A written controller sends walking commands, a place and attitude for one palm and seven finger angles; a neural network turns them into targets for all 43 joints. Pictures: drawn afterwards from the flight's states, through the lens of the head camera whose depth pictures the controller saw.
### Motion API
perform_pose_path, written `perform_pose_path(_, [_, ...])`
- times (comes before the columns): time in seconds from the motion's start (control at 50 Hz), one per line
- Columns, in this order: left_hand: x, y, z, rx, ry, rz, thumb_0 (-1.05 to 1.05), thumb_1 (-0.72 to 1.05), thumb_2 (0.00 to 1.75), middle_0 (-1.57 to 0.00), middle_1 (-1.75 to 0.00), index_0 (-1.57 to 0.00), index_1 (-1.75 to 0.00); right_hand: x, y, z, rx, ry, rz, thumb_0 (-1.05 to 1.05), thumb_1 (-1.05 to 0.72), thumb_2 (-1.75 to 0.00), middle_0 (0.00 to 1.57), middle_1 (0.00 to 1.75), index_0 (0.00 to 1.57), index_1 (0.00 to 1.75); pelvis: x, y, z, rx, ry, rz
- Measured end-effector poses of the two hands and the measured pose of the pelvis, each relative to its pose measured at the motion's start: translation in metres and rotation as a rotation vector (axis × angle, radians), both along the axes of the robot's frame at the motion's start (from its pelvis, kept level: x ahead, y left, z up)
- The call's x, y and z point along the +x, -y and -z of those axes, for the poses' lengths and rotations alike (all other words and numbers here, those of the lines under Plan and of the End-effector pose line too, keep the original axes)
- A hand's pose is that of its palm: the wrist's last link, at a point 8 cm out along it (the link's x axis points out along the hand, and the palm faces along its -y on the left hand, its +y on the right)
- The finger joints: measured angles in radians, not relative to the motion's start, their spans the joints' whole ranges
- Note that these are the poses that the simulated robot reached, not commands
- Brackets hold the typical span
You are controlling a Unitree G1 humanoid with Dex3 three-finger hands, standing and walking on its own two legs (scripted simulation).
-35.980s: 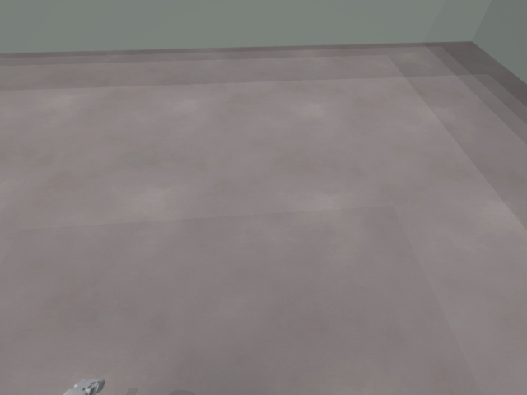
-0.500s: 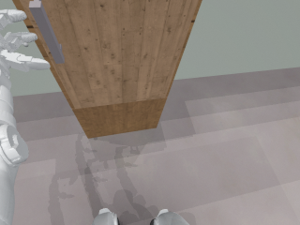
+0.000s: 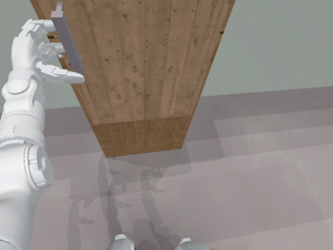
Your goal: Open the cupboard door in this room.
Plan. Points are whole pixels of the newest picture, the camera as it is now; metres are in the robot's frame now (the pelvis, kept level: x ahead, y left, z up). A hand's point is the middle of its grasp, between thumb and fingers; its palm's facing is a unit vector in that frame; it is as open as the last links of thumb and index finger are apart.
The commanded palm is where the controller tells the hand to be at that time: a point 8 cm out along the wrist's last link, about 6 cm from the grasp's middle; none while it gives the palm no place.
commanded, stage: slide the fingers in behind the handle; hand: left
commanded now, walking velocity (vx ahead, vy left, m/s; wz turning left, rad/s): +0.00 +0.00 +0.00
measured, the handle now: (70, 41) +0.58 +0.18 +0.13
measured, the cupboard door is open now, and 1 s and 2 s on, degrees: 0 0 5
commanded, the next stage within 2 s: close the thumb around the handle in 0.76 s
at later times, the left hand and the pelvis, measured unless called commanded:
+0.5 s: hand (76, 56) +0.52 +0.16 +0.13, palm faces +0.07 -1.00 -0.01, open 14.0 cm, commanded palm +0.50 +0.21 +0.13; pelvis -0.01 -0.01 +0.00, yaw +0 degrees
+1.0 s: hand (75, 56) +0.53 +0.16 +0.13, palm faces +0.07 -1.00 +0.00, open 13.6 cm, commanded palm +0.50 +0.21 +0.13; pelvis -0.01 -0.01 +0.00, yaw +0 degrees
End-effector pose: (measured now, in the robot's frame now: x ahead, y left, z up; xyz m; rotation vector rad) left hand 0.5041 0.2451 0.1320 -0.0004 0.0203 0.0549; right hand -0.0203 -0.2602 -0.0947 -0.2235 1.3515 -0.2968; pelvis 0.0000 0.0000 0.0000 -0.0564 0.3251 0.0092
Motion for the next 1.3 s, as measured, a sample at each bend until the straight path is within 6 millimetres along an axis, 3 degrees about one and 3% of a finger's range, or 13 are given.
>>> perform_pose_path(0.14, [-0.002, 0.016, 0.000, -0.004, -0.012, -0.006, -0.01, -0.50, 0.30, -0.30, -1.20, -0.30, -1.20, -0.002, 0.000, 0.003, 0.019, 0.016, 0.004, 0.01, -0.90, -0.90, 0.20, 0.30, 0.20, 0.30, -0.003, 0.004, 0.000, 0.006, 0.010, 0.003])
perform_pose_path(0.52, [-0.005, 0.036, -0.003, 0.012, -0.010, -0.014, -0.01, -0.50, 0.30, -0.30, -1.20, -0.30, -1.20, -0.028, 0.009, 0.003, 0.020, -0.022, 0.028, 0.01, -0.90, -0.90, 0.20, 0.30, 0.20, 0.30, -0.009, 0.012, -0.001, 0.014, 0.018, 0.003])
perform_pose_path(0.94, [-0.005, 0.031, -0.003, 0.009, 0.003, -0.011, -0.01, -0.49, 0.30, -0.30, -1.20, -0.30, -1.20, -0.016, 0.008, 0.002, 0.019, -0.010, 0.013, 0.01, -0.90, -0.90, 0.20, 0.30, 0.20, 0.30, -0.006, 0.010, -0.002, 0.013, 0.014, 0.000])
perform_pose_path(1.08, [-0.003, 0.031, -0.001, 0.013, 0.000, -0.015, -0.01, -0.29, 0.39, -0.32, -1.22, -0.31, -1.22, -0.010, 0.006, 0.003, 0.020, 0.008, 0.012, 0.01, -0.90, -0.90, 0.20, 0.30, 0.20, 0.30, -0.005, 0.008, -0.001, 0.013, 0.013, 0.003])
perform_pose_path(1.3, [0.001, 0.034, 0.000, 0.012, 0.000, -0.014, 0.00, 0.26, 0.62, -0.36, -1.28, -0.35, -1.28, -0.013, 0.002, 0.005, 0.026, -0.006, 0.015, 0.01, -0.90, -0.90, 0.20, 0.30, 0.20, 0.30, -0.004, 0.006, 0.000, 0.013, 0.006, 0.004])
